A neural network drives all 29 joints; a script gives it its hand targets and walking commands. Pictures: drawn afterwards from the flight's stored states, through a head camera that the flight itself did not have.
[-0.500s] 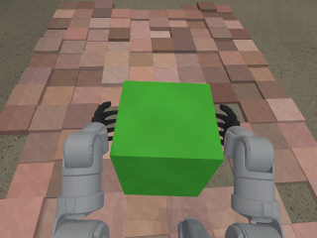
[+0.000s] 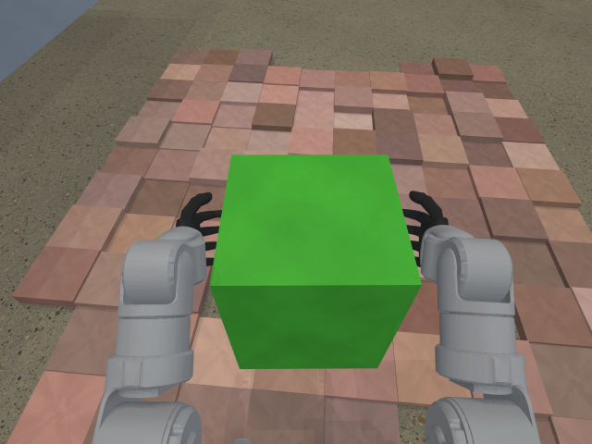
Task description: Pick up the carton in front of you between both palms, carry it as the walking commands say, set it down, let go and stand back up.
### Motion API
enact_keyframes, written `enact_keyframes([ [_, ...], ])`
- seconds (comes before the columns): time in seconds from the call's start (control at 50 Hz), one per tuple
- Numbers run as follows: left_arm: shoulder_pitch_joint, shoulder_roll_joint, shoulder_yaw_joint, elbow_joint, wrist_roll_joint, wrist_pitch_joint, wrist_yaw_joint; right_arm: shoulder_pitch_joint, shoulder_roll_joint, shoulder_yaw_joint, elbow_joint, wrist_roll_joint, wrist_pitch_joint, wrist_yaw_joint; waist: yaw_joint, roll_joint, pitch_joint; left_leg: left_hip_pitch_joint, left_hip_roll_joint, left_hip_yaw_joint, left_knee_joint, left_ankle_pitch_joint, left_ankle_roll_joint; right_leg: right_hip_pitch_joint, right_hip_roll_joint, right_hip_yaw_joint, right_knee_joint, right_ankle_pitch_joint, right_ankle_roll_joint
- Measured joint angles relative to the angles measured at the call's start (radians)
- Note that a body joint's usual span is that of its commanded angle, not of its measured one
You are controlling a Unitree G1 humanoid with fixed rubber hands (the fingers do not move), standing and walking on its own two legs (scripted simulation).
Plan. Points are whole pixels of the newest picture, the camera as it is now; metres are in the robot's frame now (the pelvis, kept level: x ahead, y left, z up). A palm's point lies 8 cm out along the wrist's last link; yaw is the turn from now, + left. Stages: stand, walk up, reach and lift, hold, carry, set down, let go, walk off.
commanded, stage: carry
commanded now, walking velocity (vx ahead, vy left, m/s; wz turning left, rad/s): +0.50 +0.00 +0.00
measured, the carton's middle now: (309, 268) +0.38 +0.01 +0.04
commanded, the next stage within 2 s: none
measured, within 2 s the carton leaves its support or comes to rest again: neither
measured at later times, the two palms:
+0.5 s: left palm (266, 128) +0.64 +0.10 +0.08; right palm (433, 145) +0.62 -0.19 +0.08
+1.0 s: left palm (259, 66) +0.91 +0.15 +0.06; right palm (388, 69) +0.90 -0.15 +0.07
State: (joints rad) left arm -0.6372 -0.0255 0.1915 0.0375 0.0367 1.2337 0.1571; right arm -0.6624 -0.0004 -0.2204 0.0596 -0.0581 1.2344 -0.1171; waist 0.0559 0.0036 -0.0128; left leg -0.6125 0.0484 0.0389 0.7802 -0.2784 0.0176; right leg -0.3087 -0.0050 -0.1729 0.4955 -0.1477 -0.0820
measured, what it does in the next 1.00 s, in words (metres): walks ahead: left foot, then right foot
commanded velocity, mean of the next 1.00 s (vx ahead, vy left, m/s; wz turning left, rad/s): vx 0.50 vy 0.00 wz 0.00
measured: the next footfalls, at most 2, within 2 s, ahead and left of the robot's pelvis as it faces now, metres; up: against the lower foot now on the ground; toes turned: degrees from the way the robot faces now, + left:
left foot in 0.12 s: +0.22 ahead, +0.11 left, -0.01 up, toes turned +6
right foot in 0.48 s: +0.46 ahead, -0.12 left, -0.02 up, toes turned -10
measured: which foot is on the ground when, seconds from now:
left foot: up 0.00-0.10, down 0.12-0.50, up 0.52-0.90, down 0.92-1.00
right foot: down 0.00-0.12, up 0.14-0.46, down 0.48-0.94, up 0.96-1.00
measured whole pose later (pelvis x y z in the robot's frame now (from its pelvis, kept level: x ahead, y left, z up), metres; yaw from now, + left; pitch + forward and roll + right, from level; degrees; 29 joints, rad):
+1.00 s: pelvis +0.63 +0.01 -0.04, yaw -2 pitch +3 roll +0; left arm -0.25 -0.07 0.12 -0.23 0.08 1.26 0.09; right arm -0.25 0.13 -0.12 -0.21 -0.12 1.23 -0.09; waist -0.01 -0.04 -0.17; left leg -0.41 0.03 0.21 0.57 -0.11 0.10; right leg -0.24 -0.06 -0.05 1.03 -0.50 0.00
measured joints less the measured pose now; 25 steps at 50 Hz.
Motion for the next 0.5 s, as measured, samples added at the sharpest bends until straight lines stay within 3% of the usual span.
enact_keyframes([
  [0.1,-0.016,-0.006,0.012,0.065,0.015,-0.01,-0.007,0.002,0.01,-0.021,0.046,-0.012,-0.009,0.001,-0.009,0.003,-0.057,0.134,-0.023,0.06,-0.33,0.259,0.0,0.099,-0.008,0.013,0.046,-0.131,0.035],
  [0.14,-0.024,0.018,0.015,0.103,0.014,-0.02,-0.018,-0.004,0.026,-0.015,0.092,-0.028,-0.036,0.001,-0.027,-0.036,-0.07,0.154,-0.05,0.094,-0.304,0.302,0.043,0.074,-0.042,0.052,0.189,-0.197,0.05],
  [0.18,-0.02,0.039,0.022,0.136,0.007,-0.027,-0.029,-0.004,0.041,0.002,0.133,-0.047,-0.054,0.001,-0.049,-0.038,-0.073,0.156,-0.051,0.102,-0.239,0.244,0.083,-0.016,-0.023,0.115,0.42,-0.294,0.053],
  [0.24,-0.01,0.041,0.018,0.157,0.004,-0.019,-0.03,0.039,0.042,0.023,0.127,-0.039,-0.049,-0.003,-0.074,-0.026,-0.068,0.2,-0.043,0.094,-0.243,0.187,0.087,-0.145,-0.005,0.14,0.569,-0.309,0.049],
  [0.32,0.023,0.017,0.009,0.102,0.02,-0.003,-0.024,0.093,0.046,0.03,0.055,-0.018,-0.031,-0.02,-0.095,-0.022,-0.044,0.289,-0.036,0.095,-0.305,0.149,0.067,-0.249,-0.031,0.142,0.42,-0.218,0.076],
  [0.44,0.145,-0.06,0.029,-0.107,0.045,-0.004,-0.037,0.184,0.096,0.008,-0.117,-0.022,-0.034,-0.019,-0.096,-0.027,-0.039,0.436,-0.028,0.111,-0.348,0.049,0.018,-0.244,-0.047,0.123,0.027,0.101,0.098],
  [0.48,0.201,-0.09,0.028,-0.178,0.061,-0.011,-0.046,0.231,0.117,0.007,-0.178,-0.029,-0.039,-0.012,-0.094,-0.03,-0.052,0.479,-0.022,0.108,-0.299,-0.025,-0.004,-0.174,-0.043,0.075,-0.115,0.211,0.093],
  [0.5,0.229,-0.111,0.025,-0.201,0.071,-0.023,-0.049,0.255,0.118,0.009,-0.205,-0.032,-0.043,-0.005,-0.093,-0.013,-0.063,0.477,-0.004,0.097,-0.237,-0.076,-0.012,-0.142,-0.031,0.051,-0.123,0.166,0.058],
])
